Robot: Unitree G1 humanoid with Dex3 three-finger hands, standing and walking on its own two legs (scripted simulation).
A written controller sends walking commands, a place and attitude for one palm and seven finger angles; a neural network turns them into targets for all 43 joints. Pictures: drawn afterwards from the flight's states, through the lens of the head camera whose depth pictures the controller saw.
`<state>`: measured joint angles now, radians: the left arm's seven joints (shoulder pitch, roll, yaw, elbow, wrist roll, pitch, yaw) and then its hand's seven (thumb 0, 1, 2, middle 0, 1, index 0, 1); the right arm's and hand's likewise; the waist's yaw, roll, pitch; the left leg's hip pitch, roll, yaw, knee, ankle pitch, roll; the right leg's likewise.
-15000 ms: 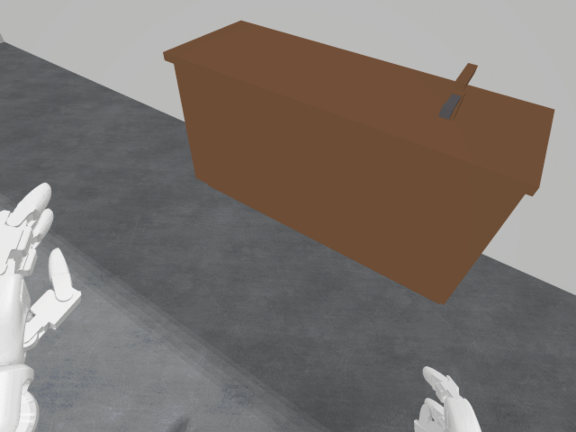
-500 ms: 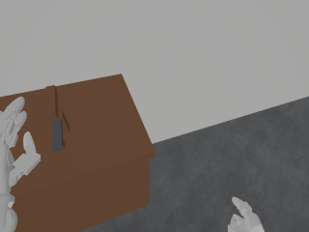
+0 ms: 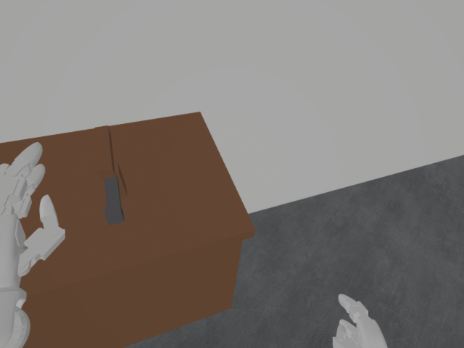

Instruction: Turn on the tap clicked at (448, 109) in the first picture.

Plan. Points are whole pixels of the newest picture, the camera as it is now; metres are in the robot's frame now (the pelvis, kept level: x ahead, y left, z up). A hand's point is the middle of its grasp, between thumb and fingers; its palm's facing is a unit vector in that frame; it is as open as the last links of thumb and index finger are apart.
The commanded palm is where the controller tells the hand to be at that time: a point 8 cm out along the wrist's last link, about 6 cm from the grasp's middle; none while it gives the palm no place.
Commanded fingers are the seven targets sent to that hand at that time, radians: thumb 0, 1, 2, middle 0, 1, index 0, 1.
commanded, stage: come to a stop and stand still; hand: left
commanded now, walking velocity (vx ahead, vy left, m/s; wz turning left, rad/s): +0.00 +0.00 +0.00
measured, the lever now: (114, 214) +0.34 +0.26 +0.01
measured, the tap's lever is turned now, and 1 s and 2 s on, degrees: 0 0 0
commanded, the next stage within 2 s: look again from close up in 0.36 s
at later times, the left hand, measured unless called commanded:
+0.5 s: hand (40, 215) +0.23 +0.27 +0.17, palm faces +0.39 -0.80 -0.45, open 7.4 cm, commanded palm +0.16 +0.29 +0.17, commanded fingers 0.00 0.90 0.90 -0.20 -0.30 -0.20 -0.30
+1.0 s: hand (54, 213) +0.24 +0.26 +0.17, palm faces +0.38 -0.87 -0.32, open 7.4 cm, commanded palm +0.17 +0.29 +0.17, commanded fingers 0.00 0.90 0.90 -0.20 -0.30 -0.20 -0.30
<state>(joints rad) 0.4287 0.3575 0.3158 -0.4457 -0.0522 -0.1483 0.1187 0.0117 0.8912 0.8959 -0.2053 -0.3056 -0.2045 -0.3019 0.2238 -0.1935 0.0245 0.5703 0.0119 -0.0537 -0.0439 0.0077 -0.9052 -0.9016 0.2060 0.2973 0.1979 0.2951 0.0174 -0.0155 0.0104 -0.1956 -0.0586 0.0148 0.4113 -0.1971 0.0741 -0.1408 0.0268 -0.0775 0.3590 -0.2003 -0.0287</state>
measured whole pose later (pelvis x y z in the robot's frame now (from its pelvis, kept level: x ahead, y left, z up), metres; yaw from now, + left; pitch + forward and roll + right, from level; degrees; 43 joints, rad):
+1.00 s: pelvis +0.00 +0.01 +0.00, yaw -1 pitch +0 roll -1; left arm 0.34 0.36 0.37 -0.45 -0.04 -0.25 0.09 0.01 0.89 0.90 -0.21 -0.31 -0.21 -0.30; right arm 0.24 -0.19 0.02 0.58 0.00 -0.13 -0.01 0.01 -0.91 -0.90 0.20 0.30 0.20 0.29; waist 0.03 -0.06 0.04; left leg -0.23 -0.07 0.04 0.44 -0.22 0.09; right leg -0.19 0.02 -0.05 0.41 -0.23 -0.01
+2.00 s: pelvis +0.01 -0.07 -0.01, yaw -1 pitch +0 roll -1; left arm 0.44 0.41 0.38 -0.53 -0.09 -0.16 0.06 0.01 0.89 0.90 -0.21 -0.31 -0.21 -0.30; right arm 0.21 -0.20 -0.01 0.54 0.02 -0.05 -0.02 0.01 -0.91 -0.90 0.21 0.30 0.20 0.29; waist -0.01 -0.02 0.05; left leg -0.31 0.04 0.00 0.63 -0.31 -0.01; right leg -0.21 0.12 -0.11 0.49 -0.29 -0.13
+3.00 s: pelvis +0.03 -0.07 -0.01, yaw +0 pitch +2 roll -1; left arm 0.41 0.38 0.41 -0.46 -0.05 -0.19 0.10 0.01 0.89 0.90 -0.21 -0.31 -0.21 -0.30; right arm 0.18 -0.24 0.00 0.58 0.01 -0.06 -0.01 0.01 -0.91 -0.90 0.20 0.30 0.20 0.29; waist -0.02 0.01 0.07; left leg -0.22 -0.01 0.02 0.51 -0.32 0.03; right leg -0.20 0.10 -0.03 0.45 -0.27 -0.08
